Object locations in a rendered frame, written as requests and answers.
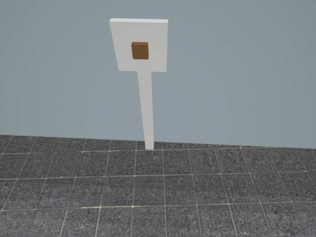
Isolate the button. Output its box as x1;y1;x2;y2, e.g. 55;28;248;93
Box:
131;42;149;60

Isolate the panel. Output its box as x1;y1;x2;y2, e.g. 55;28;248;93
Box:
109;18;168;150

